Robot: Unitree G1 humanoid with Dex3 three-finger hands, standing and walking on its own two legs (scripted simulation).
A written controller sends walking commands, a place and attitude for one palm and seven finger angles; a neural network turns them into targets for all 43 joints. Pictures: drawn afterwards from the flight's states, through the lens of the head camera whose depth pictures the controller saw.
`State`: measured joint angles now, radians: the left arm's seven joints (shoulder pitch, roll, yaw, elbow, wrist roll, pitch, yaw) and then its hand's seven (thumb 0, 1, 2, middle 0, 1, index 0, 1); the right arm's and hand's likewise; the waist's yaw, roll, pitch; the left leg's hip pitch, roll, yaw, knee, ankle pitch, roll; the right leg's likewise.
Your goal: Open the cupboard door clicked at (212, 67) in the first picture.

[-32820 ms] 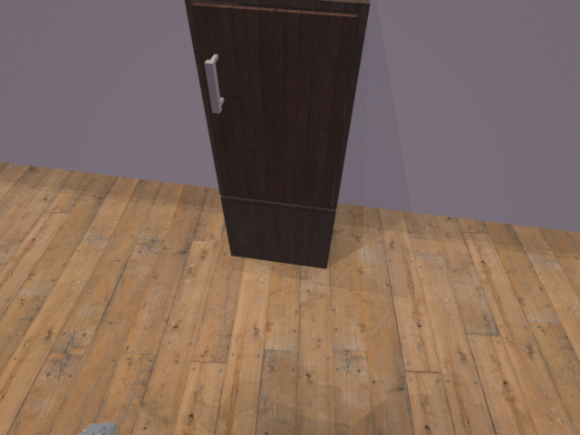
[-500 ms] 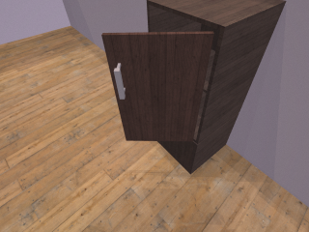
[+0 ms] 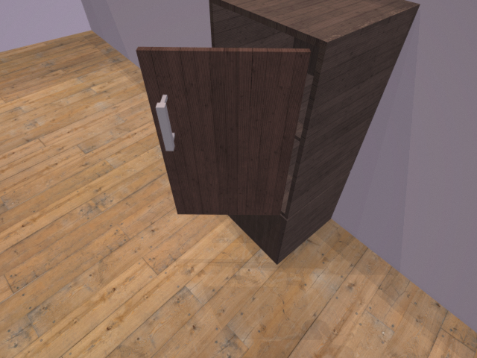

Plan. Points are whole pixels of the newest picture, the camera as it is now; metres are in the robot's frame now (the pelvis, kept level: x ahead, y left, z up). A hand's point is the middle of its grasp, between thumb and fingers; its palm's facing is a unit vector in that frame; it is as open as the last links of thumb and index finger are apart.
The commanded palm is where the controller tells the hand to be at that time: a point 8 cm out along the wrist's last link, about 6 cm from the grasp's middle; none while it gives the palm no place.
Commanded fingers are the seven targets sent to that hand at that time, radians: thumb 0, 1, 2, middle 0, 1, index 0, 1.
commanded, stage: come to a stop and stand still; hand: left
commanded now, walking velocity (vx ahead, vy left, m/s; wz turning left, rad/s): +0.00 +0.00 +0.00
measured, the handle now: (167, 123) +0.63 +0.21 +0.04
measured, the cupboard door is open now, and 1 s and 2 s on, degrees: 50 50 50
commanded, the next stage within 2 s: look again from close up in 0.34 s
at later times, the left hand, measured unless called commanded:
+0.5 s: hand out of the picture +0.00 +0.15 -0.17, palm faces +0.04 -0.98 -0.17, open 7.3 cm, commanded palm none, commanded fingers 0.00 0.90 0.90 -0.20 -0.30 -0.20 -0.30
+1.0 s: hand out of the picture +0.01 +0.14 -0.17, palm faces +0.05 -0.98 -0.17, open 7.3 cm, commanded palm none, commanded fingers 0.00 0.90 0.90 -0.20 -0.30 -0.20 -0.30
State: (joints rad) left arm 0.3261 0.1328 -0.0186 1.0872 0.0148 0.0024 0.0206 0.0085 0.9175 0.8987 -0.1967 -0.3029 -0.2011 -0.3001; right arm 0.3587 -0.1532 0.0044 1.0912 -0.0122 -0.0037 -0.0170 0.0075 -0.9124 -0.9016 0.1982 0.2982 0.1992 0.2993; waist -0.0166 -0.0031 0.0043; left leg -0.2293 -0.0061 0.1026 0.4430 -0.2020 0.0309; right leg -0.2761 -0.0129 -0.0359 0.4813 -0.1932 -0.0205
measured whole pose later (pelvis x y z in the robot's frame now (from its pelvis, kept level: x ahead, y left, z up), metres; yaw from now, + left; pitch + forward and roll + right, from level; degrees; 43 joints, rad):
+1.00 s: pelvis +0.02 -0.02 +0.00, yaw +1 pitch -1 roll +1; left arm 0.33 0.12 -0.01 1.11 0.01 -0.01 0.03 0.00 0.91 0.90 -0.19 -0.30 -0.20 -0.30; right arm 0.32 -0.12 0.01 1.12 -0.01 -0.02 -0.03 0.01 -0.91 -0.90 0.20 0.30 0.20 0.30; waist 0.00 0.00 0.01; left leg -0.16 0.02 0.08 0.39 -0.21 0.00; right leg -0.20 0.01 -0.06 0.43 -0.20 -0.05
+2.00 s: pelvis +0.08 -0.02 -0.01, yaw +1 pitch -1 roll +1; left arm 0.20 0.16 0.02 1.00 0.02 0.01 0.05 -0.01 0.92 0.90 -0.20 -0.30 -0.20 -0.30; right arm 0.20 -0.18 -0.05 0.97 -0.01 0.02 -0.03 0.01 -0.92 -0.90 0.20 0.30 0.20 0.30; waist 0.00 -0.01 0.04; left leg -0.16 0.02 0.09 0.58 -0.39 -0.01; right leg -0.38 -0.05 -0.09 0.63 -0.24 -0.04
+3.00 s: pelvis +0.10 -0.02 +0.00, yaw +1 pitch -1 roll +1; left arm 0.22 0.16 0.00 1.13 0.01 -0.02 0.03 0.00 0.93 0.90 -0.20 -0.30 -0.20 -0.30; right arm 0.28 -0.15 0.01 1.12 -0.02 -0.02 -0.03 0.00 -0.91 -0.90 0.20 0.30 0.20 0.30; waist 0.00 0.03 0.05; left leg -0.06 0.02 0.09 0.41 -0.34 -0.01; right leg -0.28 -0.03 -0.09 0.50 -0.20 -0.03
